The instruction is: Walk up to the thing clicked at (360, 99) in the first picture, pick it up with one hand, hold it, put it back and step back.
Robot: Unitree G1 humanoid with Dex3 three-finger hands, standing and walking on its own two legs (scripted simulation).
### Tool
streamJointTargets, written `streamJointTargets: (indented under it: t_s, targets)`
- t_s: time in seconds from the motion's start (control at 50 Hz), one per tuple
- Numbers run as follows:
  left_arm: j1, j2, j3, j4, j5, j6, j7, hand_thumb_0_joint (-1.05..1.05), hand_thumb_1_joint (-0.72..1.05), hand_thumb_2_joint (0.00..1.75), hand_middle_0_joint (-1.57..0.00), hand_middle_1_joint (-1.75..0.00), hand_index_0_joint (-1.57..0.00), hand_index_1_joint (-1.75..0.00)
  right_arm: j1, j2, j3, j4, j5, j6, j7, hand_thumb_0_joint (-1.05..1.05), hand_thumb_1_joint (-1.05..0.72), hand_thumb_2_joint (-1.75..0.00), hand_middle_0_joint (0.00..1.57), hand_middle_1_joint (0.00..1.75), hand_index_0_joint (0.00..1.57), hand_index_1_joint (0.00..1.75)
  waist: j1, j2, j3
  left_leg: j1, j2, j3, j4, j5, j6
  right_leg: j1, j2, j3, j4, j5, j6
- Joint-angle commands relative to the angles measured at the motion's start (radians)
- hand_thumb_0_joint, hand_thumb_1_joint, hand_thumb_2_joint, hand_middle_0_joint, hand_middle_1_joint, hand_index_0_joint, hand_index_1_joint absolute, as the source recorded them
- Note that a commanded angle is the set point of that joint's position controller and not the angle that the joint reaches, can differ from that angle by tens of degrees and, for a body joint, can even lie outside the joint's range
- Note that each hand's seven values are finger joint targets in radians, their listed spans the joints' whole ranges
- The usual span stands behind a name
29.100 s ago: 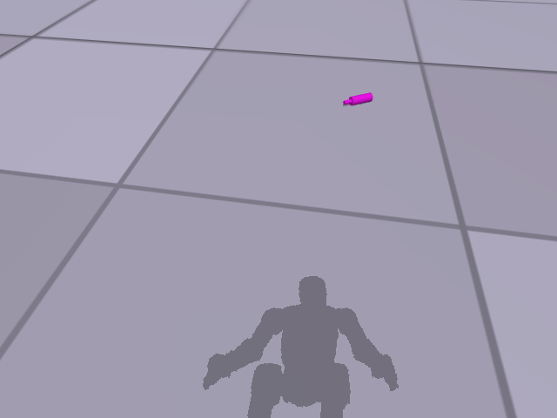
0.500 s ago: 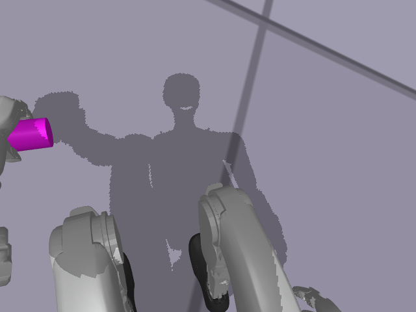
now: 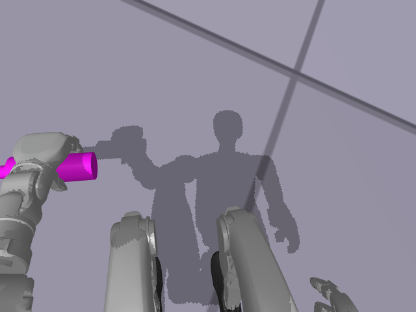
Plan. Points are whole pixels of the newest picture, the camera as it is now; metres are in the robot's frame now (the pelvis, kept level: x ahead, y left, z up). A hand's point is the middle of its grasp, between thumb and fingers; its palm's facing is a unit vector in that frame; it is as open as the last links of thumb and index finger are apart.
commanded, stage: lift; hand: left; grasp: from above
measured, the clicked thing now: (40, 169) +0.41 +0.32 -0.15
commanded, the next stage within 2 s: hold in 1.02 s
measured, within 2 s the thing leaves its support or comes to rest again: neither
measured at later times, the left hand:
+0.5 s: hand out of the picture +0.35 +0.28 +0.09, palm faces -0.47 -0.09 -0.88, open 8.7 cm
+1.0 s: hand out of the picture +0.37 +0.26 +0.19, palm faces -0.47 -0.10 -0.88, open 8.7 cm
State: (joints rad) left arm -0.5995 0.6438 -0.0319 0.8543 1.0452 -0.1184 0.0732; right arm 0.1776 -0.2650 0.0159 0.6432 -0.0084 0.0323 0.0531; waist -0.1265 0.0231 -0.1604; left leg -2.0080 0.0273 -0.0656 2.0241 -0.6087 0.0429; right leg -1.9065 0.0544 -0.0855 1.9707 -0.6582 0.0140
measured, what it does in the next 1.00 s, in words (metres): rises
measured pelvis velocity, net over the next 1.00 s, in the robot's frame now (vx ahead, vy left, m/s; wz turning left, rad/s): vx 0.07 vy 0.01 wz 0.08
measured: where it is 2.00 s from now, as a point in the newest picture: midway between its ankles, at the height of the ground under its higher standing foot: (190, 303)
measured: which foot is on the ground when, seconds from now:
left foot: down 0.00-1.00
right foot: down 0.00-1.00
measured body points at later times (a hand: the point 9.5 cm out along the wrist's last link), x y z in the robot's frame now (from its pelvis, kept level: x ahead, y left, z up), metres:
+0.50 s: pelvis +0.03 +0.00 +0.19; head +0.13 +0.03 +0.63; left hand +0.37 +0.28 +0.14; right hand +0.14 -0.25 +0.07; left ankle +0.10 +0.11 -0.41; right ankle +0.09 -0.12 -0.41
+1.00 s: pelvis +0.07 +0.01 +0.28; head +0.14 +0.02 +0.73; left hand +0.39 +0.26 +0.24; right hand +0.17 -0.25 +0.16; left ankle +0.10 +0.11 -0.41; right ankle +0.09 -0.12 -0.41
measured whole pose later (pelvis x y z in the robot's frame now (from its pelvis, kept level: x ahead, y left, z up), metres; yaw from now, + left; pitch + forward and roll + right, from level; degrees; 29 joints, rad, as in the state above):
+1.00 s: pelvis +0.07 +0.01 +0.28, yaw +4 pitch +12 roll -2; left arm -0.31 0.41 -0.17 0.82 1.01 -0.01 0.14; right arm 0.27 -0.25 -0.03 0.74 0.04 0.00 -0.04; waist -0.07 0.03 -0.09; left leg -0.72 0.01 0.01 0.89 -0.38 0.03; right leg -0.66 0.04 0.02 0.84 -0.39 0.01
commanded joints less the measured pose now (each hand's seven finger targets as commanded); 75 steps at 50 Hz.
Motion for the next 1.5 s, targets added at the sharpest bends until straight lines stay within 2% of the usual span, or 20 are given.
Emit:
streamJointTargets:
  t_s: [0.0,0.08,0.1,0.12,0.16,0.22,0.24,0.26,0.38,0.52,0.56,0.62,0.7,0.72,0.76,0.9,1.02,1.28,1.34,1.48]
  targets:
    - [-0.311,0.246,0.077,-0.295,-0.031,0.010,0.055,0.00,0.97,0.58,-1.26,-0.44,-1.27,-0.43,0.152,-0.206,-0.084,-0.043,0.011,-0.013,-0.032,0.00,-0.90,-0.90,0.20,0.30,0.20,0.30,0.011,0.231,-0.662,0.724,0.002,-0.041,-0.392,0.091,-0.009,0.328,0.017,-0.010,-0.311,0.166,-0.042]
    - [-0.264,0.260,0.088,-0.387,-0.034,0.022,0.055,0.00,0.95,0.60,-1.24,-0.47,-1.26,-0.45,0.125,-0.198,-0.090,-0.053,0.021,-0.016,-0.054,0.00,-0.89,-0.90,0.20,0.30,0.20,0.30,0.030,0.245,-0.668,0.819,0.002,-0.033,-0.492,0.070,-0.011,0.442,0.018,0.005,-0.401,0.157,-0.041]
    - [-0.205,0.217,0.068,-0.340,-0.031,0.031,0.056,0.00,0.94,0.60,-1.24,-0.45,-1.25,-0.44,0.122,-0.190,-0.085,-0.050,0.023,-0.016,-0.058,0.00,-0.89,-0.90,0.20,0.30,0.20,0.30,0.021,0.232,-0.609,0.826,0.003,-0.045,-0.532,0.042,-0.013,0.446,0.017,0.002,-0.423,0.142,-0.038]
    - [-0.263,0.215,0.063,-0.419,-0.042,0.030,0.060,0.00,0.92,0.58,-1.23,-0.44,-1.23,-0.44,0.115,-0.185,-0.087,-0.052,0.028,-0.018,-0.066,0.00,-0.89,-0.90,0.20,0.30,0.20,0.30,0.023,0.253,-0.626,0.862,0.004,-0.046,-0.569,0.021,-0.016,0.476,0.017,0.004,-0.449,0.134,-0.039]
    - [-0.173,0.188,0.057,-0.363,-0.035,0.043,0.068,0.00,0.89,0.58,-1.20,-0.45,-1.20,-0.44,0.104,-0.182,-0.083,-0.041,0.034,-0.021,-0.076,0.00,-0.89,-0.90,0.20,0.30,0.20,0.30,0.025,0.221,-0.572,0.907,0.005,-0.058,-0.628,0.015,-0.019,0.510,0.018,0.002,-0.493,0.128,-0.037]
    - [-0.195,0.194,0.052,-0.411,-0.032,0.049,0.081,0.00,0.86,0.60,-1.18,-0.46,-1.19,-0.46,0.096,-0.168,-0.081,-0.034,0.044,-0.028,-0.092,0.00,-0.89,-0.90,0.20,0.30,0.20,0.30,0.028,0.210,-0.569,0.983,-0.004,-0.034,-0.692,0.036,-0.019,0.629,0.018,0.021,-0.591,0.140,-0.039]
    - [-0.111,0.162,0.049,-0.322,-0.034,0.059,0.083,0.00,0.85,0.63,-1.19,-0.47,-1.19,-0.47,0.098,-0.160,-0.075,-0.022,0.046,-0.030,-0.095,0.00,-0.90,-0.90,0.20,0.30,0.20,0.30,0.023,0.166,-0.501,0.977,-0.006,-0.026,-0.707,0.049,-0.015,0.647,0.017,0.024,-0.624,0.142,-0.036]
    - [-0.178,0.172,0.044,-0.395,-0.039,0.055,0.088,0.00,0.87,0.63,-1.20,-0.46,-1.20,-0.46,0.092,-0.157,-0.077,-0.026,0.050,-0.032,-0.099,0.00,-0.89,-0.90,0.20,0.30,0.20,0.30,0.024,0.172,-0.528,1.004,-0.012,-0.013,-0.727,0.057,-0.017,0.693,0.017,0.034,-0.661,0.144,-0.040]
    - [-0.118,0.092,0.000,-0.248,-0.025,0.061,0.100,0.00,0.85,0.63,-1.17,-0.47,-1.17,-0.47,0.097,-0.142,-0.076,0.011,0.058,-0.057,-0.115,0.00,-0.89,-0.90,0.20,0.30,0.20,0.30,0.031,0.142,-0.390,1.122,-0.009,-0.016,-0.884,0.068,-0.027,0.811,0.019,0.049,-0.802,0.157,-0.042]
    - [-0.063,0.012,-0.052,-0.177,-0.024,0.056,0.109,0.00,0.83,0.63,-1.16,-0.49,-1.16,-0.49,0.116,-0.134,-0.084,0.020,0.057,-0.078,-0.115,0.00,-0.89,-0.90,0.20,0.30,0.20,0.30,0.038,0.084,-0.320,1.245,-0.022,0.024,-0.991,0.205,-0.026,0.989,0.018,0.067,-0.962,0.262,-0.044]
    - [-0.121,0.040,-0.039,-0.216,-0.017,0.051,0.117,0.00,0.82,0.66,-1.14,-0.55,-1.14,-0.54,0.123,-0.137,-0.088,0.019,0.054,-0.082,-0.115,0.00,-0.89,-0.90,0.20,0.30,0.20,0.30,0.041,0.113,-0.335,1.298,-0.021,0.026,-1.029,0.221,-0.029,1.027,0.018,0.067,-0.991,0.276,-0.044]
    - [-0.078,0.012,-0.045,-0.208,-0.013,0.060,0.132,0.00,0.83,0.69,-1.16,-0.53,-1.15,-0.53,0.130,-0.137,-0.091,0.021,0.050,-0.082,-0.110,0.00,-0.89,-0.90,0.20,0.30,0.20,0.30,0.046,0.102,-0.321,1.364,-0.022,0.035,-1.071,0.292,-0.032,1.080,0.015,0.072,-1.042,0.334,-0.045]
    - [-0.066,0.049,-0.019,-0.247,-0.004,0.072,0.143,0.00,0.78,0.69,-1.13,-0.52,-1.12,-0.53,0.135,-0.143,-0.094,0.016,0.045,-0.075,-0.107,0.00,-0.89,-0.90,0.20,0.30,0.20,0.30,0.064,0.102,-0.340,1.472,-0.023,0.037,-1.125,0.405,-0.034,1.174,0.009,0.073,-1.098,0.423,-0.042]
    - [-0.060,0.022,-0.034,-0.242,-0.005,0.079,0.144,0.00,0.78,0.68,-1.13,-0.51,-1.13,-0.52,0.138,-0.140,-0.093,0.020,0.042,-0.073,-0.105,0.00,-0.89,-0.90,0.20,0.30,0.20,0.30,0.054,0.097,-0.324,1.481,-0.023,0.041,-1.134,0.419,-0.033,1.175,0.008,0.076,-1.111,0.437,-0.041]
    - [-0.069,0.026,-0.024,-0.232,-0.009,0.092,0.151,0.00,0.78,0.69,-1.12,-0.53,-1.12,-0.53,0.136,-0.143,-0.094,0.025,0.041,-0.071,-0.104,0.00,-0.89,-0.90,0.20,0.30,0.20,0.30,0.054,0.110,-0.306,1.514,-0.019,0.035,-1.166,0.430,-0.039,1.187,0.009,0.074,-1.136,0.434,-0.042]
    - [-0.047,-0.003,-0.053,-0.247,-0.025,0.107,0.125,0.00,0.74,0.68,-1.10,-0.49,-1.09,-0.50,0.119,-0.141,-0.099,0.009,0.048,-0.061,-0.106,0.00,-0.89,-0.90,0.20,0.30,0.20,0.30,0.062,0.080,-0.252,1.600,-0.023,0.040,-1.268,0.439,-0.041,1.289,0.003,0.084,-1.242,0.447,-0.039]
    - [-0.023,-0.014,-0.066,-0.251,-0.035,0.088,0.096,0.00,0.77,0.69,-1.13,-0.51,-1.12,-0.52,0.112,-0.141,-0.102,0.000,0.053,-0.056,-0.108,0.00,-0.89,-0.89,0.20,0.30,0.20,0.30,0.065,0.044,-0.234,1.670,-0.026,0.043,-1.317,0.519,-0.035,1.371,-0.001,0.090,-1.304,0.511,-0.035]
    - [-0.025,-0.003,-0.056,-0.295,-0.019,0.073,0.081,0.00,0.75,0.66,-1.08,-0.54,-1.10,-0.53,0.091,-0.144,-0.112,-0.004,0.054,-0.042,-0.103,0.00,-0.88,-0.89,0.20,0.30,0.20,0.30,0.077,0.063,-0.222,1.774,-0.032,0.055,-1.380,0.648,-0.036,1.465,-0.003,0.099,-1.374,0.614,-0.032]
    - [-0.029,-0.005,-0.065,-0.297,-0.016,0.071,0.071,0.00,0.73,0.67,-1.08,-0.53,-1.09,-0.52,0.079,-0.148,-0.114,-0.014,0.058,-0.037,-0.103,0.00,-0.88,-0.89,0.20,0.30,0.20,0.30,0.082,0.037,-0.212,1.771,-0.041,0.067,-1.392,0.630,-0.031,1.506,-0.009,0.109,-1.397,0.625,-0.026]
    - [-0.007,0.001,-0.059,-0.342,-0.027,0.073,0.027,0.00,0.73,0.67,-1.07,-0.53,-1.08,-0.52,0.070,-0.149,-0.117,-0.025,0.059,-0.028,-0.101,0.00,-0.88,-0.89,0.20,0.30,0.20,0.30,0.088,0.058,-0.221,1.822,-0.034,0.065,-1.418,0.706,-0.030,1.539,-0.003,0.103,-1.416,0.672,-0.030]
